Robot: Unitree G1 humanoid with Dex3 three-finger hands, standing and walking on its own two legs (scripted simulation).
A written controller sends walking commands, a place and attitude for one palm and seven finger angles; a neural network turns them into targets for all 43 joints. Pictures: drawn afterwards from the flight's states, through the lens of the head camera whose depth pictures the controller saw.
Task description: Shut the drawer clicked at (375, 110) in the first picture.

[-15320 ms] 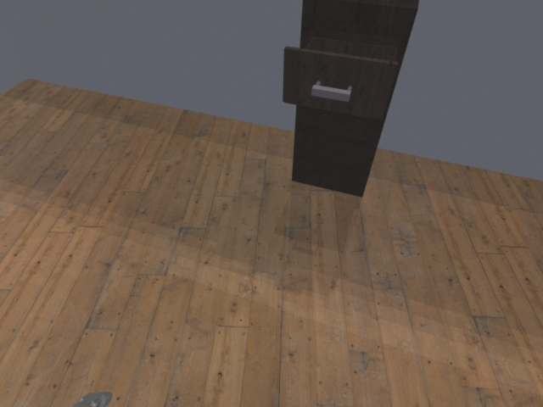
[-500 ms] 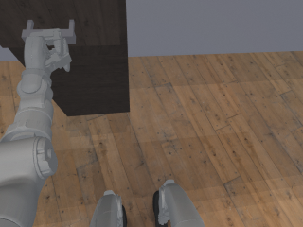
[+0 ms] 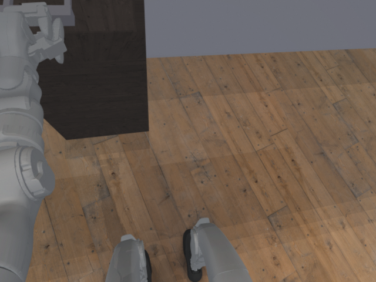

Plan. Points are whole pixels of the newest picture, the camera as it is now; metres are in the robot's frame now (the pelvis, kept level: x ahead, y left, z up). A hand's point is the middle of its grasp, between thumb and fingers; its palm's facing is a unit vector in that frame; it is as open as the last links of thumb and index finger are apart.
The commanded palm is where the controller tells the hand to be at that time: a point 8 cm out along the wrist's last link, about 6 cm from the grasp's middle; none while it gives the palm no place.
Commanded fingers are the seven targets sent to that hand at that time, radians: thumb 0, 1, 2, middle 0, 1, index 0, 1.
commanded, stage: push the drawer shut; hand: left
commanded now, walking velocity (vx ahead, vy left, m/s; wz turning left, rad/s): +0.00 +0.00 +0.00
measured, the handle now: (38, 6) +0.64 +0.20 +0.07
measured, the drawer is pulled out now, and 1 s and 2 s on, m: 0.00 0.00 0.00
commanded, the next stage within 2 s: pull the fist back off the drawer in 0.26 s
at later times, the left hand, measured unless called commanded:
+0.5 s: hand (51, 36) +0.58 +0.18 +0.07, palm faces +0.02 -1.00 -0.05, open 3.1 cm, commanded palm +0.59 +0.18 +0.07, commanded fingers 0.00 0.90 0.90 -1.40 -1.60 -1.40 -1.60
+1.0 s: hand (64, 41) +0.56 +0.16 +0.07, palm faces +0.03 -1.00 -0.04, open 3.1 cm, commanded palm +0.54 +0.19 +0.07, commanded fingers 0.00 0.90 0.90 -1.40 -1.60 -1.40 -1.60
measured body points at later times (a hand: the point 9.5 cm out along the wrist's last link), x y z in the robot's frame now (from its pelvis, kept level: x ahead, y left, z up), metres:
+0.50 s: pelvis -0.03 +0.00 -0.02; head +0.17 +0.05 +0.38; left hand +0.57 +0.23 +0.07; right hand -0.07 -0.25 -0.10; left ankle +0.00 +0.09 -0.64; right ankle +0.05 -0.12 -0.64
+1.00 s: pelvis -0.01 +0.00 +0.00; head +0.17 +0.02 +0.41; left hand +0.56 +0.21 +0.07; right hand -0.04 -0.25 -0.10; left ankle +0.00 +0.09 -0.64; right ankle +0.05 -0.12 -0.64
